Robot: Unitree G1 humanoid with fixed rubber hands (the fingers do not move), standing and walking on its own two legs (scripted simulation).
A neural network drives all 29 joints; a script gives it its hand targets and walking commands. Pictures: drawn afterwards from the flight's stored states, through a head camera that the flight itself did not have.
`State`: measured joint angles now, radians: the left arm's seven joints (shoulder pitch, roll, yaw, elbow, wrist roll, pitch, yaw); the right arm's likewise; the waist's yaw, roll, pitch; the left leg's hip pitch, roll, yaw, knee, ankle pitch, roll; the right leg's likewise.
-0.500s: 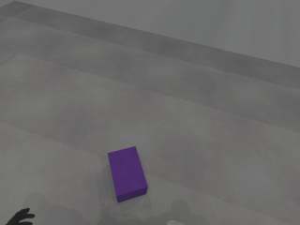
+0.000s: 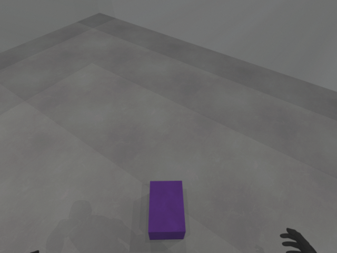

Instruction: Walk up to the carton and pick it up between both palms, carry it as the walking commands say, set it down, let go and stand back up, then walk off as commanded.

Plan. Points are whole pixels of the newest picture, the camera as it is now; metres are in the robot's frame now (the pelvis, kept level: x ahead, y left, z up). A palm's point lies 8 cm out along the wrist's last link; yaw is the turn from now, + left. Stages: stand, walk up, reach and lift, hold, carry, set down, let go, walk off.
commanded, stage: walk up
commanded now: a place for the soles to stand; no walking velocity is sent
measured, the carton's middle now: (166, 209) +0.47 +0.01 -0.68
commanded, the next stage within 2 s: none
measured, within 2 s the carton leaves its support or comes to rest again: neither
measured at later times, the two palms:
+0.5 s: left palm out of the picture +0.10 +0.34 -0.08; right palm out of the picture +0.15 -0.30 -0.08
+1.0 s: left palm out of the picture +0.09 +0.35 -0.08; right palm (292, 243) +0.18 -0.29 -0.08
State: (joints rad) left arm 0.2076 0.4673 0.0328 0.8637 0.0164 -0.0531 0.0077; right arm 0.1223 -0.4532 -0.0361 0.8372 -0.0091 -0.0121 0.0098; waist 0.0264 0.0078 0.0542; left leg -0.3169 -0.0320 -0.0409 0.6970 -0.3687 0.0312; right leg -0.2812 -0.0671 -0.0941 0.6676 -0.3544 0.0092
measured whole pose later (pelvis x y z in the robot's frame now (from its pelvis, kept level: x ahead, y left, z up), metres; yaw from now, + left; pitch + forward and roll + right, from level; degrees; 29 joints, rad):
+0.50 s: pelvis +0.01 +0.00 +0.01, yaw +4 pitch -1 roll -1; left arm 0.12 0.45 0.02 0.95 0.02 -0.05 0.01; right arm 0.12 -0.42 -0.01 0.94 -0.01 -0.01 0.02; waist 0.01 0.00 0.04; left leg -0.25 -0.05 -0.11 0.57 -0.29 0.01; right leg -0.18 -0.07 -0.14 0.52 -0.31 0.02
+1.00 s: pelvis +0.02 +0.01 +0.01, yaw +7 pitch -2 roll +0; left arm 0.09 0.45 0.04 0.98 0.01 -0.02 0.01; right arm 0.09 -0.42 -0.02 0.95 -0.01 0.00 0.02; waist 0.02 -0.01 0.07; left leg -0.21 -0.07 -0.13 0.53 -0.28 0.02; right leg -0.13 -0.09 -0.16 0.50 -0.33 0.03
